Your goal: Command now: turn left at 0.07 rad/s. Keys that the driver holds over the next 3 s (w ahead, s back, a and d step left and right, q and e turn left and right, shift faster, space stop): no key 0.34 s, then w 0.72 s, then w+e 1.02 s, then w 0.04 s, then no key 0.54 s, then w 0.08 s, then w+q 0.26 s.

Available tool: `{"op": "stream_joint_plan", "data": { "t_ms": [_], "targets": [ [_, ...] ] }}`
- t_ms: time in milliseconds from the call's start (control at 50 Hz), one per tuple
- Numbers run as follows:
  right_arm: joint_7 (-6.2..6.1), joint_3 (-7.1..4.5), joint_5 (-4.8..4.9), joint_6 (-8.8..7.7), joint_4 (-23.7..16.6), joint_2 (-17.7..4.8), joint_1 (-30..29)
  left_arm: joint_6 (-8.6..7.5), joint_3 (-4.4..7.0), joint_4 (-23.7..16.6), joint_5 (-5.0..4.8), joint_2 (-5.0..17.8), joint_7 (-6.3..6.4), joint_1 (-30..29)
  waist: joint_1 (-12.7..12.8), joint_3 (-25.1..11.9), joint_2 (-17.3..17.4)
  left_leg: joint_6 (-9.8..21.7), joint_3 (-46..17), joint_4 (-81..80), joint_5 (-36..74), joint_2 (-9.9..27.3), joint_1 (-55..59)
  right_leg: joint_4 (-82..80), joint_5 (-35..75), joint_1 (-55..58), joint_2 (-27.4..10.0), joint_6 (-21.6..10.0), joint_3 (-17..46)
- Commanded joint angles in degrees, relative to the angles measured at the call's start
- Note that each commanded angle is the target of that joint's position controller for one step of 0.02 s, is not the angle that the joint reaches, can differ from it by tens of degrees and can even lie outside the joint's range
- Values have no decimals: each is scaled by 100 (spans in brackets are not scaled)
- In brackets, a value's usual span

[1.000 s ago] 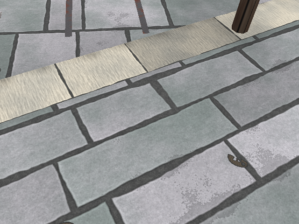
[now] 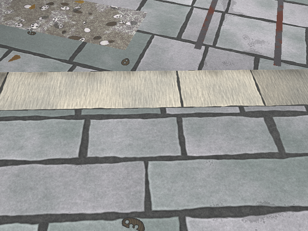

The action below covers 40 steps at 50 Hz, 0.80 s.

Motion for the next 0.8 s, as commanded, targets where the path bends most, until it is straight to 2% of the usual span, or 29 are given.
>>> {"op": "stream_joint_plan", "data": {
  "t_ms": [20,160,340,360,380,400,440,460,500,520,540,560,580,600,620,640,660,680,700,720,760,800],
  "targets": [
    [-32,-219,13,-93,-191,-874,66,-63,133,-113,-9,671,32,-47,-120,-311,596,253,-775,-611,1663,708,257,-204,956,-56,-45,-38,54],
    [-35,-212,29,-92,49,-840,8,-43,139,229,-28,688,84,-6,-97,-276,319,243,-667,-643,1624,591,182,-326,1022,104,-70,-19,39],
    [-63,-200,48,-98,454,-817,122,-28,134,531,-45,683,139,64,-85,-268,231,176,-450,-592,1520,431,117,-335,1013,131,-55,-53,-7],
    [-79,-205,55,-86,533,-824,210,-19,124,587,-54,630,144,157,-86,-368,283,194,-423,-650,847,383,148,-261,553,132,40,-65,-129],
    [-101,-234,87,-60,573,-898,248,-11,122,604,-84,590,151,158,-120,-295,373,277,-488,-740,-241,366,85,-35,-96,-50,189,-97,-300],
    [-117,-277,119,-39,607,-1019,336,-20,116,567,-110,546,150,87,-194,-129,539,427,-736,-942,-1508,480,-36,298,-668,-379,316,-146,-442],
    [-126,-347,155,-74,691,-1248,639,-122,85,370,-142,434,115,-170,-348,301,1086,877,-1860,-1619,-3058,1203,-138,1123,-1056,-1244,399,-292,-464],
    [-136,-376,174,-131,732,-1317,754,-206,76,289,-175,416,77,-260,-381,476,1272,1095,-2383,-1851,-3168,1554,-286,1507,-1097,-1425,259,-423,-259],
    [-142,-372,178,-255,695,-1217,646,-366,100,261,-258,454,-24,-175,-253,567,1274,1202,-2583,-1865,-2674,1821,-171,1783,-1447,-1728,5,-706,18],
    [-137,-366,229,-279,630,-1166,471,-434,97,302,-278,432,-79,-36,-125,529,1146,1108,-2346,-1771,-2374,1762,-196,1380,-1432,-1514,-44,-830,8],
    [-129,-361,293,-274,532,-1149,147,-487,109,461,-271,405,-118,316,116,437,988,922,-1868,-1605,-1988,1513,-552,629,-918,-744,25,-916,-144],
    [-120,-343,305,-257,449,-1097,-112,-506,150,766,-232,393,-134,890,385,279,797,712,-1297,-1201,-1544,1116,-1073,-12,-34,332,263,-882,-362],
    [-101,-268,235,-279,373,-830,-207,-493,205,1003,-153,494,-138,1428,525,96,308,455,-694,-245,-995,662,-1583,-244,62,1134,67,-838,114],
    [-81,-143,157,-333,202,-401,-309,-493,306,1073,-130,966,-122,2020,635,-142,-1132,-5,235,1670,-1010,-12,-2428,-1229,-1130,1702,-1163,-1247,2136],
    [-113,-219,276,-425,61,-621,-309,-564,326,1027,-56,1269,-197,2052,566,50,-1469,-33,-74,2843,-1850,-195,-3202,-1734,-1640,1632,-1929,-1883,3820],
    [-89,-261,390,-506,169,-797,-95,-638,228,865,-75,919,-193,1602,316,405,-792,58,-465,3474,-1450,189,-3596,-1714,-1781,1527,-1891,-1903,3554],
    [-37,-275,401,-571,279,-835,65,-674,169,741,-119,651,-187,1346,186,536,-606,145,-431,3591,-830,393,-3745,-1692,-1545,1539,-1599,-1685,2921],
    [-18,-300,339,-621,332,-836,56,-681,157,672,-128,630,-202,1216,123,498,-484,179,-308,3513,-355,551,-3806,-1712,-1043,1603,-1413,-1499,2459],
    [4,-333,272,-646,302,-878,-106,-667,116,644,-124,520,-208,1211,132,499,-424,161,-243,3344,13,680,-3806,-1718,-228,1629,-1289,-1370,2038],
    [52,-340,230,-650,286,-824,-201,-630,60,650,-92,354,-201,1309,146,383,-446,118,-125,3180,281,740,-3602,-1704,573,1593,-1096,-1274,1602],
    [123,-297,209,-617,238,-575,-336,-569,40,678,-62,352,-143,1554,181,215,-451,-28,118,2883,618,718,-3443,-1669,1846,1594,-927,-1289,1071],
    [145,-232,220,-585,75,-393,-729,-511,42,640,-45,449,-66,1595,227,307,-328,-157,272,2236,934,666,-3304,-1774,2284,1320,-817,-1313,736]
  ]
}}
